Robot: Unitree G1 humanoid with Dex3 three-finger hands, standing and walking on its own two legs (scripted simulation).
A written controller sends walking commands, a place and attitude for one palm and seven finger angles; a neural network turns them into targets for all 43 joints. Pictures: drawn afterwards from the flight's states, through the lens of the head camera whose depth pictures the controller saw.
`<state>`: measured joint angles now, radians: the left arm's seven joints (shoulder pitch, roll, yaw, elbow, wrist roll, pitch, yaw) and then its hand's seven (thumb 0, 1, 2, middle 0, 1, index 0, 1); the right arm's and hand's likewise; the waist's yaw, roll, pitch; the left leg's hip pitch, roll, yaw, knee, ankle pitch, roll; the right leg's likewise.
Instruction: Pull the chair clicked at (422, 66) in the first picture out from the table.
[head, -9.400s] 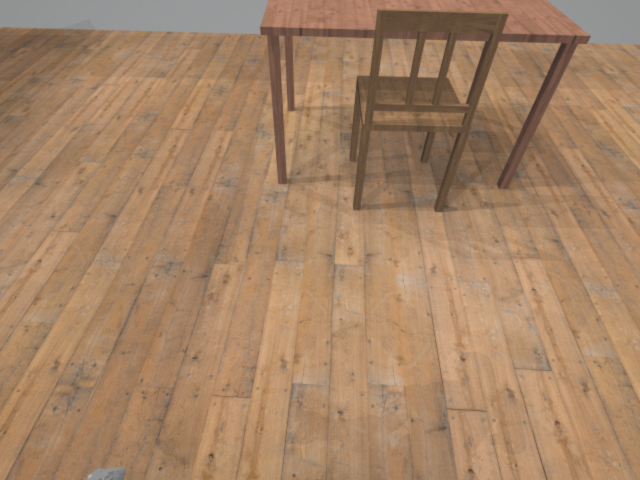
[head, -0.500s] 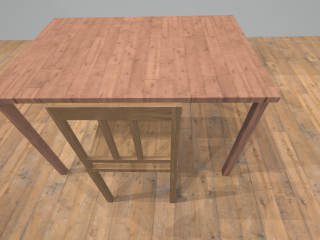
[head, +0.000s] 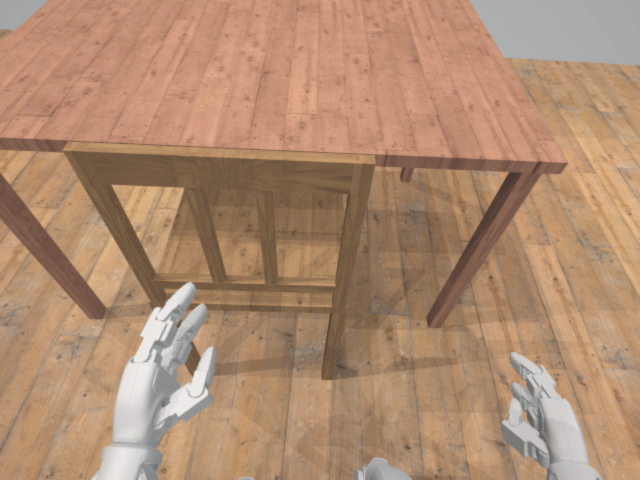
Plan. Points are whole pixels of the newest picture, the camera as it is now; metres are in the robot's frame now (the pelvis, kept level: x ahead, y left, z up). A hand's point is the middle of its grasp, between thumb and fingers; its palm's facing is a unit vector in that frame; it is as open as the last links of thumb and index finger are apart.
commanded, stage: raise the hand toward the chair's back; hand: left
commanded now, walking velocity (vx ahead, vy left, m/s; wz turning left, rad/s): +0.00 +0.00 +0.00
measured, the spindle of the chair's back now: (208, 238) +0.49 +0.21 -0.05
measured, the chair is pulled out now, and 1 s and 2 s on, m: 0.00 0.00 0.00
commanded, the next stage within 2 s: aim the fingers beside a spindle in 1.76 s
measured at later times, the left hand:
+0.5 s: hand (155, 411) +0.20 +0.20 +0.00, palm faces +0.04 -1.00 -0.02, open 12.9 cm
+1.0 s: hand (134, 384) +0.22 +0.23 +0.01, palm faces +0.05 -1.00 -0.06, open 16.6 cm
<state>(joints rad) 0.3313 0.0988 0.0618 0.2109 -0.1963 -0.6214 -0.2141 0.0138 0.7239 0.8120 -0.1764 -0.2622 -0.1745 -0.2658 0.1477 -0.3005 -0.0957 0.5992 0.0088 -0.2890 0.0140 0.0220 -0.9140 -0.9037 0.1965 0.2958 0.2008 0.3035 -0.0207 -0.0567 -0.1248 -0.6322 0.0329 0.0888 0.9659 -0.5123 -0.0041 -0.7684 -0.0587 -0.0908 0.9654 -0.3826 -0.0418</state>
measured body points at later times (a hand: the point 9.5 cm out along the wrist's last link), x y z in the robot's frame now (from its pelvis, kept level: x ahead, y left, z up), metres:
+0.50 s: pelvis -0.02 +0.03 -0.04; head +0.07 +0.04 +0.41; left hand +0.19 +0.25 +0.00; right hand +0.15 -0.18 -0.13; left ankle -0.02 +0.12 -0.68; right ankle +0.06 -0.10 -0.68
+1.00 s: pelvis +0.01 +0.03 -0.02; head +0.09 +0.05 +0.42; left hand +0.22 +0.28 +0.02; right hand +0.22 -0.19 -0.09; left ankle -0.02 +0.12 -0.68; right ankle +0.06 -0.10 -0.68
